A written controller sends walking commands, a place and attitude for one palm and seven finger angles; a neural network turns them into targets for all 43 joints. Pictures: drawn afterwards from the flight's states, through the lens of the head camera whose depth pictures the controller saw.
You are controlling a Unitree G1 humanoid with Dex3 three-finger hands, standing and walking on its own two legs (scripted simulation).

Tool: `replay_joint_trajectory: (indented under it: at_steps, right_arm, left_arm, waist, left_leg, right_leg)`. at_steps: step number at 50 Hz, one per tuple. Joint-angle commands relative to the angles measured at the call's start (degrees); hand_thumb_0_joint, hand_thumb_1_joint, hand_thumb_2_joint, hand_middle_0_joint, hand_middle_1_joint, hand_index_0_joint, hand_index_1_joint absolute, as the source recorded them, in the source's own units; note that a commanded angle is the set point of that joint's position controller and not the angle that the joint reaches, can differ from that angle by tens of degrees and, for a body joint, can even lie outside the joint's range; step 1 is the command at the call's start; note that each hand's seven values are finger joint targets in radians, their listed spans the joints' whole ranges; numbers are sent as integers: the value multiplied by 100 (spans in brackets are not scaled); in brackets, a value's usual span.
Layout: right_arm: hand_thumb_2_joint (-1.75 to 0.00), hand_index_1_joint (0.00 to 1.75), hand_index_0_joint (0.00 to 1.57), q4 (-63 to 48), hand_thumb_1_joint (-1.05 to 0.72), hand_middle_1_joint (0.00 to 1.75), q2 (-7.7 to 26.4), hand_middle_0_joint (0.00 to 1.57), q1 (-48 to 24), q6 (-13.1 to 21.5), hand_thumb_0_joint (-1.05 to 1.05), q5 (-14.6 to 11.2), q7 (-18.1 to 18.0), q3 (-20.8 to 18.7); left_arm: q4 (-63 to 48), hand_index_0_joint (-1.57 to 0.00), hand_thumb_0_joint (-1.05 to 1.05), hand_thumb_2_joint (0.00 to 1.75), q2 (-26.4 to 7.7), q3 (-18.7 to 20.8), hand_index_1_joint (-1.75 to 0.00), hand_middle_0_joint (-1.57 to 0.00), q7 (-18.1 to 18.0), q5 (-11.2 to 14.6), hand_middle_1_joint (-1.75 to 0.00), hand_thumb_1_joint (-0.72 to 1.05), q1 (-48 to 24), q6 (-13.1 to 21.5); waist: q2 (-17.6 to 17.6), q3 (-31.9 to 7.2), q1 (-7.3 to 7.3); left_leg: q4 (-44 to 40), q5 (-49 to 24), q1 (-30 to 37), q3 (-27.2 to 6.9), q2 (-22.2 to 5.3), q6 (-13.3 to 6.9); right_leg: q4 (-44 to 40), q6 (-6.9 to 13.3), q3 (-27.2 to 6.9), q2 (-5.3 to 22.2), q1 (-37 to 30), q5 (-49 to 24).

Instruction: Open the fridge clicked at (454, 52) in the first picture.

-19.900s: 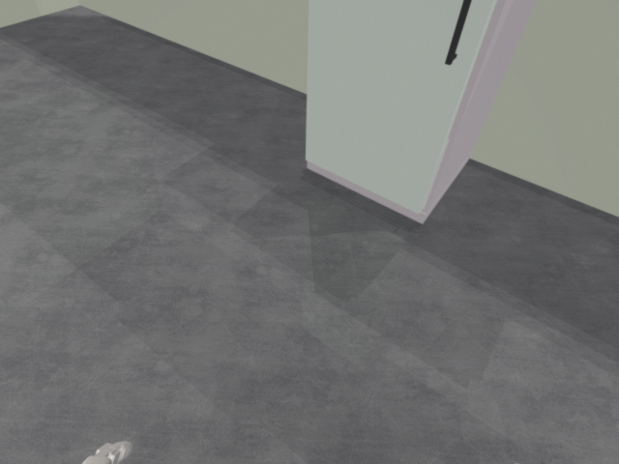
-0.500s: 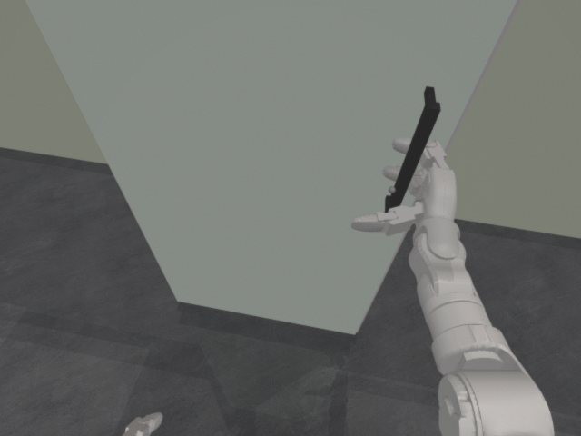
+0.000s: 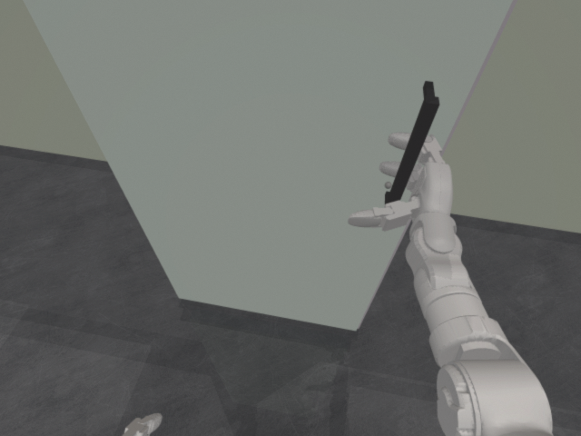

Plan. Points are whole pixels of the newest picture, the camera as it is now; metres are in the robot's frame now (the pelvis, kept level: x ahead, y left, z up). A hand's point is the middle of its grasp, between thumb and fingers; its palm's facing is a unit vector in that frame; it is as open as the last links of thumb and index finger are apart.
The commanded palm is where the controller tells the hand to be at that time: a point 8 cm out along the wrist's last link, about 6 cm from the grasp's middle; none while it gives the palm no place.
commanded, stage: grip the handle and tug to test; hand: right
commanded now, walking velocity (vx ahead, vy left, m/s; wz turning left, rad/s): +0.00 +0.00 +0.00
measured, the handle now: (405, 160) +0.50 -0.10 +0.11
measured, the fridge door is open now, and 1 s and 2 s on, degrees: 0 0 0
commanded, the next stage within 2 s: pull the door a little, standing still in 1.50 s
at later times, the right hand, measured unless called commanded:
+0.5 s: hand (390, 185) +0.45 -0.08 +0.11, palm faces +0.02 +1.00 +0.01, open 9.9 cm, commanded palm +0.41 -0.13 +0.11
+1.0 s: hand (389, 184) +0.45 -0.08 +0.11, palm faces +0.03 +1.00 +0.01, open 5.4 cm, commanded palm +0.41 -0.13 +0.11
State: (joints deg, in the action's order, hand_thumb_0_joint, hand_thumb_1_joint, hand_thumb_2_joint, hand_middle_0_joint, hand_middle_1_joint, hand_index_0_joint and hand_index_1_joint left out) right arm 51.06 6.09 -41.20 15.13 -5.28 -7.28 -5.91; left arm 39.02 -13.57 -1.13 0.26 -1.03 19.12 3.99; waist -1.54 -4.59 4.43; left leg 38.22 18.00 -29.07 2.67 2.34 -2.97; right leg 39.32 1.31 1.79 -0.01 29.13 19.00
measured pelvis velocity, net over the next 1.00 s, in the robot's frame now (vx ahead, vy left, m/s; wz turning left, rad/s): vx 0.01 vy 0.00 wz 0.02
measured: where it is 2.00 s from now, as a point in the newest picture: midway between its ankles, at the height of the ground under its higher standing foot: outside the picture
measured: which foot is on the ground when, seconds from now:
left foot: down 0.00-1.00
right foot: down 0.00-1.00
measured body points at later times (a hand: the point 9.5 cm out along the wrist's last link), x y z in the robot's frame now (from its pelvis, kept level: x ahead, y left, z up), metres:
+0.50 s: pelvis +0.00 -0.01 +0.00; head +0.04 +0.00 +0.45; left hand +0.08 +0.24 -0.12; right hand +0.44 -0.13 +0.11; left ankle +0.01 +0.09 -0.72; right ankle +0.00 -0.11 -0.72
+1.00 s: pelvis +0.01 +0.00 +0.00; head +0.05 +0.00 +0.45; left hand +0.08 +0.24 -0.12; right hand +0.44 -0.13 +0.11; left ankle +0.01 +0.09 -0.72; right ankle +0.00 -0.11 -0.72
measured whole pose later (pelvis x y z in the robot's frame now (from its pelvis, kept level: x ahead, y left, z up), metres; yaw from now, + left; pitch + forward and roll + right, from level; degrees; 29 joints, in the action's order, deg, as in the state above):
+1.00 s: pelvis +0.01 +0.00 +0.00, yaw +1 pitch +9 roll +0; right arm 43.7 5.2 -35.9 12.6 -5.3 -8.0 -5.6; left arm 38.4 -13.3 -0.5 0.8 -1.1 19.8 3.1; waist -1.8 -5.1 4.2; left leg 37.3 18.5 -27.4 1.6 2.6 -2.6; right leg 38.5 1.6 2.7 0.2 27.2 20.0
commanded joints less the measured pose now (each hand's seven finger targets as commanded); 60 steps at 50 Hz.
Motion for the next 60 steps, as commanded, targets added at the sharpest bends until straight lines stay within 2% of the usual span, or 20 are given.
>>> replay_joint_trajectory:
  at_steps: [1,5,7,10,15,17,19,20,23,26,29,31,32,34,38,41,42,53,56,60]
  right_arm:
    - [-30,120,30,-1380,50,120,678,30,-2500,470,0,4,12,-214]
    - [-32,121,30,-1344,45,121,713,30,-2471,434,0,44,13,-210]
    - [-36,122,32,-1369,36,122,638,32,-2574,403,0,55,8,-130]
    - [-42,124,33,-1476,22,124,819,33,-2451,419,0,29,9,-312]
    - [-52,127,35,-1675,-1,127,336,35,-2593,440,0,48,70,192]
    - [-56,129,36,-1556,-11,129,420,36,-2418,387,0,9,56,51]
    - [-60,130,38,-1411,-20,130,441,38,-2557,320,0,-18,35,34]
    - [-62,131,38,-1452,-25,131,586,38,-2586,321,0,-3,2,-93]
    - [-68,133,40,-1567,-39,133,424,40,-2552,325,0,26,-53,1]
    - [-74,135,41,-1543,-53,135,547,41,-2330,366,0,51,-82,-119]
    - [-80,137,43,-1587,-67,137,494,43,-2476,374,0,59,-67,-30]
    - [-84,138,44,-1766,-76,138,597,44,-2389,415,0,73,-70,-122]
    - [-86,139,44,-1773,-81,139,402,44,-2346,396,0,66,-59,31]
    - [-90,140,45,-1822,-90,140,546,45,-2195,394,0,40,-70,-138]
    - [-90,140,45,-1896,-90,140,479,45,-2086,343,0,18,-26,-48]
    - [-90,140,45,-1971,-90,140,691,45,-1958,320,0,25,-31,-245]
    - [-90,140,45,-1997,-90,140,448,45,-1950,293,0,20,-6,-16]
    - [-90,140,45,-2258,-90,140,426,45,-2003,178,0,48,-32,37]
    - [-90,140,45,-2145,-90,140,527,45,-1624,120,0,6,4,-106]
    - [-90,140,45,-2528,-90,140,276,45,-1364,126,0,11,71,149]
  left_arm:
    - [-633,-20,0,90,-710,276,-30,-20,-30,26,-30,90,196,189]
    - [-629,-20,0,90,-724,284,-30,-20,-18,22,-30,90,239,161]
    - [-636,-20,0,90,-706,263,-30,-20,-21,31,-30,90,182,139]
    - [-656,-20,0,90,-744,290,-30,-20,-32,22,-30,90,224,129]
    - [-639,-20,0,90,-706,302,-30,-20,-8,43,-30,90,233,171]
    - [-611,-20,0,90,-720,302,-30,-20,-6,43,-30,90,215,173]
    - [-586,-20,0,90,-726,287,-30,-20,-26,43,-30,90,203,148]
    - [-592,-20,0,90,-743,296,-30,-20,-40,47,-30,90,233,142]
    - [-608,-20,0,90,-692,277,-30,-20,-16,22,-30,90,185,154]
    - [-632,-20,0,90,-697,288,-30,-20,-6,14,-30,90,185,144]
    - [-635,-20,0,90,-692,276,-30,-20,-8,14,-30,90,170,136]
    - [-675,-20,0,90,-697,295,-30,-20,-11,24,-30,90,161,137]
    - [-675,-20,0,90,-676,292,-30,-20,3,16,-30,90,154,143]
    - [-666,-20,0,90,-693,307,-30,-20,9,13,-30,90,184,151]
    - [-701,-20,0,90,-696,306,-30,-20,15,20,-30,90,170,131]
    - [-706,-20,0,90,-704,319,-30,-20,5,28,-30,90,166,108]
    - [-717,-20,0,90,-679,303,-30,-20,14,29,-30,90,151,109]
    - [-691,-20,0,90,-665,336,-30,-20,-1,23,-30,90,174,97]
    - [-731,-20,0,90,-669,320,-30,-20,-1,29,-30,90,140,83]
    - [-837,-20,0,90,-641,339,-30,-20,34,42,-30,90,101,107]
  waist:
    - [391,-2090,-44]
    - [566,-1915,-11]
    - [336,-1783,30]
    - [496,-1993,-36]
    - [193,-1953,75]
    - [269,-1919,26]
    - [504,-1737,92]
    - [593,-1755,53]
    - [265,-1881,12]
    - [366,-1929,-48]
    - [436,-1845,31]
    - [293,-2047,-53]
    - [169,-2069,-37]
    - [308,-2136,-97]
    - [483,-1977,-53]
    - [408,-2003,-117]
    - [362,-1951,-93]
    - [355,-2037,-54]
    - [433,-2001,-142]
    - [327,-2147,-212]
  left_leg:
    - [-414,-1995,1194,-305,-72,142]
    - [-438,-2012,1157,-286,-69,158]
    - [-455,-1882,1028,-297,-76,154]
    - [-441,-2007,1218,-300,-69,143]
    - [-375,-1953,901,-199,-34,113]
    - [-407,-1891,894,-220,-31,121]
    - [-470,-1740,890,-223,-36,141]
    - [-464,-1740,958,-210,-36,133]
    - [-398,-1861,928,-206,-42,112]
    - [-374,-1968,1011,-216,-36,110]
    - [-415,-1898,1031,-244,-50,133]
    - [-371,-2005,1120,-246,-48,107]
    - [-348,-2052,1060,-221,-40,100]
    - [-350,-2130,1143,-224,-33,99]
    - [-376,-2280,1233,-227,-35,122]
    - [-390,-2334,1312,-253,-40,116]
    - [-383,-2398,1303,-248,-42,118]
    - [-406,-2597,1324,-258,-59,139]
    - [-428,-2694,1473,-288,-78,155]
    - [-397,-2917,1580,-256,-75,136]
  right_leg:
    - [-354,71,-128,-106,-720,-1221]
    - [-359,81,-129,-88,-655,-1224]
    - [-369,74,-109,-96,-650,-1109]
    - [-356,80,-117,-94,-675,-1245]
    - [-323,39,-186,-42,-1016,-1446]
    - [-324,41,-180,-48,-947,-1345]
    - [-378,53,-182,-55,-787,-1132]
    - [-393,58,-205,-55,-761,-1167]
    - [-373,33,-184,-66,-896,-1336]
    - [-344,40,-177,-56,-864,-1433]
    - [-364,48,-142,-67,-762,-1246]
    - [-362,40,-150,-61,-866,-1418]
    - [-348,24,-148,-54,-977,-1519]
    - [-332,22,-148,-45,-961,-1594]
    - [-358,43,-117,-40,-862,-1615]
    - [-368,47,-96,-41,-863,-1655]
    - [-368,45,-92,-53,-873,-1703]
    - [-338,62,-81,-52,-1038,-1862]
    - [-371,67,-50,-69,-907,-1813]
    - [-364,65,-49,-65,-1107,-2121]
